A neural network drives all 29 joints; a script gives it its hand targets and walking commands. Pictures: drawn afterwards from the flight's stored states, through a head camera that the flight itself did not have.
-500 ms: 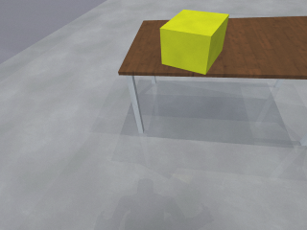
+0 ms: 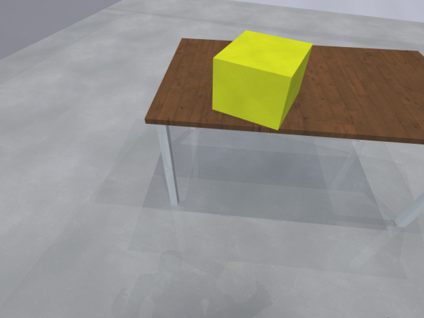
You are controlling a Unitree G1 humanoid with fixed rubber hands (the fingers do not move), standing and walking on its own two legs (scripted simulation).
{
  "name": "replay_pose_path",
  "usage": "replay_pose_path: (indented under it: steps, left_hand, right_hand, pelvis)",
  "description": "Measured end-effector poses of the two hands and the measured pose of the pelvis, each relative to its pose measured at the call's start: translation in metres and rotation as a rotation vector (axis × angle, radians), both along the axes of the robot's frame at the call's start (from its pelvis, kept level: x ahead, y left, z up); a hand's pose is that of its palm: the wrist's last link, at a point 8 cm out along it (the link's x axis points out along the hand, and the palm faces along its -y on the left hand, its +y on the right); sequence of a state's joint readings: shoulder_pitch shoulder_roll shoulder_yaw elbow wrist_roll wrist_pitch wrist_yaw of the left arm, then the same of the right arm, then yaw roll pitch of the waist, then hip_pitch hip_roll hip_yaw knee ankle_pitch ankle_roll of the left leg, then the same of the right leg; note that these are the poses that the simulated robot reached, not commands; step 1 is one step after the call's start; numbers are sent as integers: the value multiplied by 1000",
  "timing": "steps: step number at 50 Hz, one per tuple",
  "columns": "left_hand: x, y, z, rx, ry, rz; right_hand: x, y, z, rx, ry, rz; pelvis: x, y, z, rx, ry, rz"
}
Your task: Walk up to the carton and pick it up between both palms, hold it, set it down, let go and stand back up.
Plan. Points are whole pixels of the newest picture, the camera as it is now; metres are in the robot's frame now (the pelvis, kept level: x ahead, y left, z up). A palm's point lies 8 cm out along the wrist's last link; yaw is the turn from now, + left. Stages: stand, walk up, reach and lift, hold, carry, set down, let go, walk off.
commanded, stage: walk up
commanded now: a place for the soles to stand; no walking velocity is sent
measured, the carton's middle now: (261, 77) +0.99 -0.14 -0.02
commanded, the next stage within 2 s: none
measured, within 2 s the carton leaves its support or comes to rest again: neither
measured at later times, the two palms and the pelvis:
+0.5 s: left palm (85, 312) +0.17 +0.26 -0.06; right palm (416, 293) +0.23 -0.39 -0.08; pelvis +0.15 -0.07 +0.01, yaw -2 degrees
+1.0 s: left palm (121, 222) +0.37 +0.25 -0.08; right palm (393, 242) +0.34 -0.39 -0.08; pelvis +0.27 -0.06 +0.00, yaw -3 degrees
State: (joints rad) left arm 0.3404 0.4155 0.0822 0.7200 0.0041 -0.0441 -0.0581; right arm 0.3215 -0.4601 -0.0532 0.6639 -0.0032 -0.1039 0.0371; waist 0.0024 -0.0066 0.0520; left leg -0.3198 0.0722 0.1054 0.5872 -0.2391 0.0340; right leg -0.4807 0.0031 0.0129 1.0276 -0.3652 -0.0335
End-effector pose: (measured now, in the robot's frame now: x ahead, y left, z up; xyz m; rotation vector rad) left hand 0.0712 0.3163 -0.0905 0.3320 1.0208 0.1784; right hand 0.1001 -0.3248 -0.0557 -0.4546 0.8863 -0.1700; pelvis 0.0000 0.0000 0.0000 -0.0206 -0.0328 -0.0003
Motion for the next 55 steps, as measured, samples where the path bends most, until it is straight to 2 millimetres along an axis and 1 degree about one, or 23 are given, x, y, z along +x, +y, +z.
replay_pose_path:
  steps: [3,7,10,12,14,15,19,22,25,29,32,35,36,38,41,43,46,49,51,53,55]
  left_hand:
    - [24,-7,3,-10,-11,-20]
    - [50,-20,6,-5,-2,-29]
    - [68,-34,7,14,17,-35]
    - [77,-44,6,33,21,-38]
    - [80,-53,4,54,31,-30]
    - [80,-55,6,62,39,-23]
    - [82,-57,24,102,82,1]
    - [88,-58,31,113,113,9]
    - [100,-57,32,112,126,12]
    - [123,-50,28,101,128,10]
    - [146,-42,20,87,123,4]
    - [176,-33,2,70,84,-8]
    - [187,-33,-1,63,71,-10]
    - [212,-34,-1,51,41,-24]
    - [246,-39,4,36,-6,-50]
    - [262,-44,6,30,-17,-64]
    - [281,-51,8,35,-14,-74]
    - [294,-61,10,50,2,-77]
    - [298,-68,7,72,5,-75]
    - [296,-71,6,92,21,-61]
    - [292,-69,14,113,49,-44]
  right_hand:
    - [10,-7,3,-3,3,-11]
    - [27,-22,-3,5,26,-20]
    - [40,-38,-13,21,56,-27]
    - [52,-52,-25,32,70,-35]
    - [64,-61,-35,48,72,-48]
    - [70,-62,-36,58,74,-55]
    - [94,-67,-32,81,77,-52]
    - [110,-67,-31,94,89,-48]
    - [128,-66,-29,95,93,-46]
    - [153,-59,-26,84,95,-37]
    - [171,-50,-25,69,92,-29]
    - [187,-41,-30,48,60,-35]
    - [191,-39,-29,47,50,-44]
    - [196,-38,-21,43,36,-57]
    - [205,-42,-12,29,36,-69]
    - [211,-46,-9,26,38,-76]
    - [221,-54,-12,31,51,-85]
    - [233,-65,-21,50,84,-91]
    - [243,-74,-32,63,96,-98]
    - [254,-78,-41,80,100,-107]
    - [266,-79,-42,95,106,-110]
  pelvis:
    - [15,-5,3,-1,0,-5]
    - [36,-18,2,12,12,-8]
    - [54,-33,0,31,33,-14]
    - [68,-46,-7,46,34,-18]
    - [82,-57,-12,38,16,-28]
    - [89,-60,-11,42,10,-29]
    - [113,-67,1,52,9,-26]
    - [130,-69,6,53,20,-27]
    - [148,-68,7,51,22,-26]
    - [170,-61,6,39,35,-27]
    - [186,-51,3,24,48,-26]
    - [203,-39,-11,12,22,-32]
    - [207,-38,-11,13,12,-36]
    - [216,-37,-8,8,-2,-46]
    - [228,-39,-2,-2,-2,-55]
    - [237,-41,0,-2,0,-57]
    - [251,-48,0,5,8,-58]
    - [266,-59,-2,20,27,-59]
    - [278,-69,-8,32,24,-61]
    - [291,-76,-12,29,9,-64]
    - [302,-78,-8,34,2,-61]
